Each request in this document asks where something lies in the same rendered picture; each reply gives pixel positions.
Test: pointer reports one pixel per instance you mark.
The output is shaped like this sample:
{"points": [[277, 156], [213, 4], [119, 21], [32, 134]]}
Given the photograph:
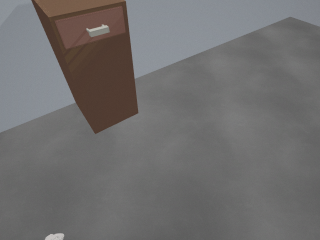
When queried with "handle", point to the handle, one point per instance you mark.
{"points": [[103, 29]]}

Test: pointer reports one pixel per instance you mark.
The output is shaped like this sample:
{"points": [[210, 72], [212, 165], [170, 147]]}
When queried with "drawer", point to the drawer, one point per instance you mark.
{"points": [[73, 31]]}

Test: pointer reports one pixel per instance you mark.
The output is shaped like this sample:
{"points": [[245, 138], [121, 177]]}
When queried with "cabinet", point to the cabinet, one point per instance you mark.
{"points": [[100, 74]]}

